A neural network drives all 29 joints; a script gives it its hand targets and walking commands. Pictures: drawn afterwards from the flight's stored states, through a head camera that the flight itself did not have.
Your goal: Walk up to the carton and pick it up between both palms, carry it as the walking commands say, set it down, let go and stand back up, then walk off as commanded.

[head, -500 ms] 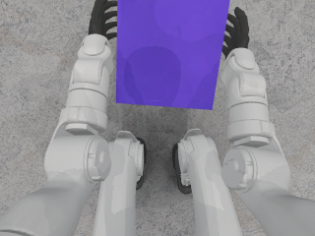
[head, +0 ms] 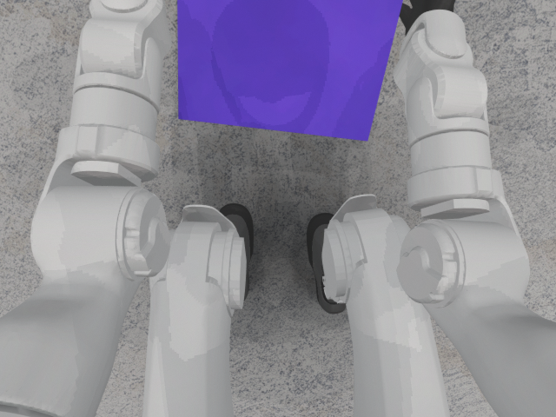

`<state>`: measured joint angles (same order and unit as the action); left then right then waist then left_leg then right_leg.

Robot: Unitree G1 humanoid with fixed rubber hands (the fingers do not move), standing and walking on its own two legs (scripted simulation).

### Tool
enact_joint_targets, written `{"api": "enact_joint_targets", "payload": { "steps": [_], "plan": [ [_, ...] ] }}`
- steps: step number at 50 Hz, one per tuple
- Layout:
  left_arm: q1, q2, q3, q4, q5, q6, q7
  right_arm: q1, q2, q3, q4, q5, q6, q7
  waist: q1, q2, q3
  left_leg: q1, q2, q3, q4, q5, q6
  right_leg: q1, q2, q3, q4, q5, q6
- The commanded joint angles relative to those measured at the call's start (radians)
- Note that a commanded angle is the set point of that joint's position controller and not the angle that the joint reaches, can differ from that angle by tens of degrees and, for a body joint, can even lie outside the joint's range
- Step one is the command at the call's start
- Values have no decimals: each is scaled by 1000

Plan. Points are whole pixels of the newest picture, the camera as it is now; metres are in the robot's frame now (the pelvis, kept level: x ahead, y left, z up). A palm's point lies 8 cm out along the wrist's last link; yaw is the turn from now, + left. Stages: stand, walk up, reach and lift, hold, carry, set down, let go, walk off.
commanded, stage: set down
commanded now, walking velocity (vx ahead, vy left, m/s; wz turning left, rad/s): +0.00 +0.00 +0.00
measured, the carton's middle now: (282, 22) +0.53 +0.00 -0.24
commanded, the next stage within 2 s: none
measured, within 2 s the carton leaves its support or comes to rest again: neither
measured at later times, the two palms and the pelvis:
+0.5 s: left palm out of the picture +0.58 +0.12 -0.17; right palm out of the picture +0.54 -0.16 -0.17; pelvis -0.01 +0.00 -0.04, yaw -1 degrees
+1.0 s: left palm out of the picture +0.59 +0.13 -0.19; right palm out of the picture +0.55 -0.17 -0.19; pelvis +0.02 +0.00 -0.04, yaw -2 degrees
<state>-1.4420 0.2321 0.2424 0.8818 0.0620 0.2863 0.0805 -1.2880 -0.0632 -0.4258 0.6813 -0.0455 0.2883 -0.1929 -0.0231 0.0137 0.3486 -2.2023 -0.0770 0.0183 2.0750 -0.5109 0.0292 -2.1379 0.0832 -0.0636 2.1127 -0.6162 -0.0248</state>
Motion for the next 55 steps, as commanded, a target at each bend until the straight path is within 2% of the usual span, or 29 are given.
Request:
{"api": "enact_joint_targets", "payload": {
  "steps": [1,2,3,8,11,12,13,14,15,17,18,19,20,21,22,23,28,30,31,33,39,40,44,45,46,49,52,54,55],
  "plan": [
    [-638,-955,-491,-174,-201,-47,-209,-846,787,584,-191,194,-48,270,-78,74,-1860,918,-50,-39,-57,420,-11,671,57,32,-128,494,28],
    [-634,-944,-478,-142,-204,-39,-201,-885,760,613,-184,195,-45,274,-57,46,-1869,950,-53,-37,-52,404,-10,697,53,27,-131,458,25],
    [-653,-963,-502,-157,-226,-30,-198,-938,740,624,-249,224,-55,269,-78,64,-1925,998,-49,-32,-34,400,-10,703,56,22,-129,449,19],
    [-579,-930,-437,-30,-146,-23,-195,-932,748,562,-120,248,-52,321,5,141,-1576,1023,-36,-65,-28,390,20,439,48,26,-97,343,12],
    [-572,-987,-389,-18,-168,-32,-211,-928,775,539,-88,221,-45,343,-22,80,-1523,942,-42,-67,-15,407,32,427,44,19,-76,357,15],
    [-557,-986,-361,13,-160,-27,-217,-932,778,554,-88,216,-46,343,7,49,-1520,922,-44,-58,-10,388,25,462,36,25,-84,346,17],
    [-617,-988,-380,-6,-192,-34,-224,-918,788,540,-69,205,-43,338,-32,30,-1567,905,-41,-55,13,392,22,503,37,38,-85,372,11],
    [-598,-994,-387,4,-185,-28,-230,-934,789,548,-79,217,-43,336,-45,27,-1553,898,-36,-59,7,392,29,506,38,16,-75,374,21],
    [-617,-972,-393,-13,-175,-29,-229,-913,791,540,-42,219,-38,344,-16,58,-1527,912,-37,-61,5,392,27,455,40,14,-64,358,16],
    [-640,-966,-396,-11,-186,-30,-232,-853,804,520,-2,195,-29,354,-54,41,-1460,883,-34,-66,-13,332,27,432,39,17,-81,314,13],
    [-634,-963,-389,11,-177,-26,-241,-849,790,503,29,183,-27,355,-46,62,-1385,834,-36,-59,-10,322,25,397,37,14,-73,307,12],
    [-607,-943,-355,43,-150,-28,-244,-858,827,518,17,183,-26,358,-8,11,-1389,822,-38,-44,-5,283,29,435,39,27,-89,285,14],
    [-578,-960,-356,68,-138,-22,-252,-868,826,509,6,186,-26,357,-8,62,-1359,793,-33,-45,-9,265,30,422,44,25,-81,276,16],
    [-624,-945,-350,42,-152,-29,-257,-879,820,501,6,180,-27,357,6,24,-1335,765,-36,-45,0,280,33,427,42,37,-75,285,16],
    [-575,-947,-340,91,-134,-19,-262,-872,808,500,7,179,-28,357,3,59,-1331,759,-31,-44,-4,263,32,433,38,35,-79,281,17],
    [-612,-940,-325,36,-135,-32,-263,-901,804,504,5,188,-28,360,17,17,-1309,749,-34,-47,0,255,38,392,38,27,-65,257,22],
    [-539,-927,-259,120,-89,-31,-289,-835,835,481,73,169,-27,362,62,4,-1170,587,-37,-30,0,204,48,376,39,51,-68,244,26],
    [-532,-937,-265,103,-87,-39,-295,-769,857,468,97,150,-24,364,47,-3,-1163,581,-36,-29,10,230,42,366,47,49,-61,270,19],
    [-503,-918,-234,130,-59,-38,-302,-762,876,482,105,154,-21,366,79,-19,-1119,542,-30,-23,17,217,49,387,41,68,-73,283,29],
    [-497,-919,-221,143,-67,-36,-315,-714,856,446,116,114,-18,365,35,-30,-1084,508,-32,-36,12,214,50,363,45,63,-75,281,29],
    [-373,-907,-213,181,-16,-38,-324,-661,856,464,114,119,-30,363,99,-15,-988,450,-32,-22,20,236,47,343,49,70,-67,320,39],
    [-412,-896,-230,148,-24,-35,-328,-625,862,443,137,108,-26,364,53,3,-975,446,-27,-20,18,232,42,343,54,69,-74,323,32],
    [-352,-880,-248,155,-22,-39,-321,-562,852,450,134,104,-30,367,62,11,-979,488,-33,-23,26,273,33,343,56,70,-60,359,36],
    [-320,-874,-234,162,-21,-37,-324,-542,860,442,161,90,-21,367,59,-48,-915,450,-31,-36,26,256,43,326,53,66,-63,342,47],
    [-316,-908,-249,170,-24,-36,-323,-508,870,424,184,79,-22,374,24,-17,-936,494,-31,-48,13,269,43,313,60,52,-49,330,43],
    [-238,-890,-232,213,11,-34,-314,-536,859,457,148,94,-30,386,87,-11,-902,530,-34,-58,15,316,44,270,54,54,-43,341,45],
    [-237,-899,-239,183,17,-34,-310,-421,850,417,193,61,-22,396,41,1,-870,539,-36,-65,20,335,39,211,60,51,-40,332,38],
    [-212,-898,-264,202,20,-34,-300,-434,863,448,182,93,-30,398,74,39,-896,582,-36,-51,34,354,32,246,59,61,-32,353,37],
    [-224,-876,-258,187,22,-40,-301,-418,858,445,207,88,-26,398,70,11,-874,554,-34,-61,24,350,36,247,59,59,-39,360,40]
  ]
}}
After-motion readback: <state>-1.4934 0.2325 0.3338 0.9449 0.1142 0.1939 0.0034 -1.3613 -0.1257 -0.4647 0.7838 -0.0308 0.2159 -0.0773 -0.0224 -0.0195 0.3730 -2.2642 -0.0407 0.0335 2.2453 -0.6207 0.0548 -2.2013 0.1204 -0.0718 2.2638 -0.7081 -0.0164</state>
